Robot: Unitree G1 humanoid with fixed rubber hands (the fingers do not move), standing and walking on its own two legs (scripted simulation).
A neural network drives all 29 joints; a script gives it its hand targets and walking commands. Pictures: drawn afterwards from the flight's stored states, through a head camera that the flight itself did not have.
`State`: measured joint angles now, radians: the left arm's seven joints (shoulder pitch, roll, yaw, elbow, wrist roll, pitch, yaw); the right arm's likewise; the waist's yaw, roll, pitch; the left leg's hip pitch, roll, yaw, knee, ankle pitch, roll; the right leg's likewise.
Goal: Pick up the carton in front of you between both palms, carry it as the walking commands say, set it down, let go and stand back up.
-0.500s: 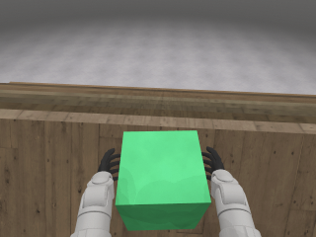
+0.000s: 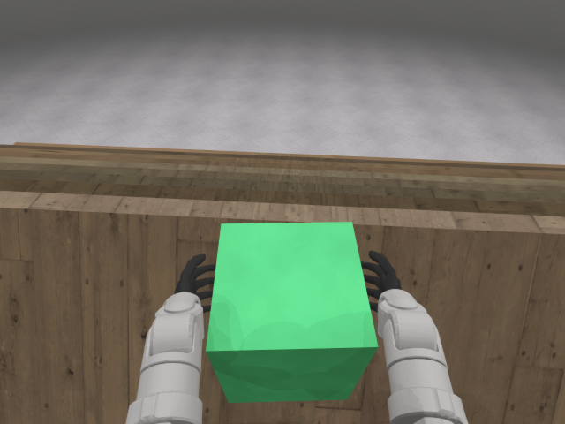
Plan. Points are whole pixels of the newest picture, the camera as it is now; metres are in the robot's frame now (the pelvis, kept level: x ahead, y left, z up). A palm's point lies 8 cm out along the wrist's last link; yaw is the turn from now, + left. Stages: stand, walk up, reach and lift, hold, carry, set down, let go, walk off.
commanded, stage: reach and lift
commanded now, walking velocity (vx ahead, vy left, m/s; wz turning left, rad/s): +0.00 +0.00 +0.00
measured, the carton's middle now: (287, 316) +0.32 +0.00 -0.05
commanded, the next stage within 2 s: hold in 0.48 s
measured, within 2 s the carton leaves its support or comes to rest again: neither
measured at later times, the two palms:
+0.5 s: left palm (187, 297) +0.30 +0.15 +0.04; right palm (391, 293) +0.30 -0.15 +0.04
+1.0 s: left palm (183, 296) +0.29 +0.15 +0.05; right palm (393, 292) +0.29 -0.15 +0.06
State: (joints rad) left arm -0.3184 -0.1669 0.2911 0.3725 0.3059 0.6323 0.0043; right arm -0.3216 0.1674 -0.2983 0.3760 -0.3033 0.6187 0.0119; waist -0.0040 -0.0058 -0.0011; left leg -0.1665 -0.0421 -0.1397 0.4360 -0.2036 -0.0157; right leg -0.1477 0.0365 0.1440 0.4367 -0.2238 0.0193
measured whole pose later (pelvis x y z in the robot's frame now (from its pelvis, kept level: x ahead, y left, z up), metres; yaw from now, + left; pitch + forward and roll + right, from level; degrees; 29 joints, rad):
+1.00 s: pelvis +0.00 +0.00 +0.00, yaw +0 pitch -7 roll +0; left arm -0.30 -0.16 0.25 0.27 0.30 0.76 0.00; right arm -0.31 0.16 -0.25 0.27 -0.30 0.75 0.01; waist 0.00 -0.01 0.01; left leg -0.07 -0.04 -0.13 0.37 -0.18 -0.01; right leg -0.05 0.03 0.14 0.37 -0.20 0.02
